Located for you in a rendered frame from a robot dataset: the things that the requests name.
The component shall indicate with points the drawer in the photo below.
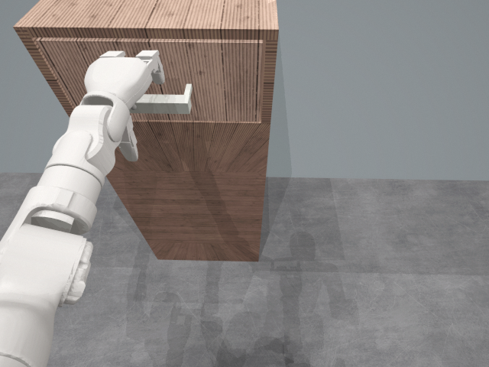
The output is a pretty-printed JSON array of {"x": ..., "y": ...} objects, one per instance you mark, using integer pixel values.
[{"x": 225, "y": 74}]

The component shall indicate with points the left robot forearm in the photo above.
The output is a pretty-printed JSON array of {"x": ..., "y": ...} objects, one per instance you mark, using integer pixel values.
[{"x": 65, "y": 196}]

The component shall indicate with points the cabinet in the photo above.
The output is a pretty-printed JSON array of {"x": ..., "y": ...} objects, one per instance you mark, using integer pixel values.
[{"x": 196, "y": 191}]

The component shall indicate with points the robot left upper arm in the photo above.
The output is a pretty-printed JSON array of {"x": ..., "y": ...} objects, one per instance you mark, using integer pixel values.
[{"x": 41, "y": 270}]

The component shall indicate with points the handle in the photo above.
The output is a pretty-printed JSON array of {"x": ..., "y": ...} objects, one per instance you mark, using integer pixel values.
[{"x": 165, "y": 104}]

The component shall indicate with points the left robot hand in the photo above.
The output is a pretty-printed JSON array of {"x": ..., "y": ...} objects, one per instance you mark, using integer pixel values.
[{"x": 128, "y": 78}]

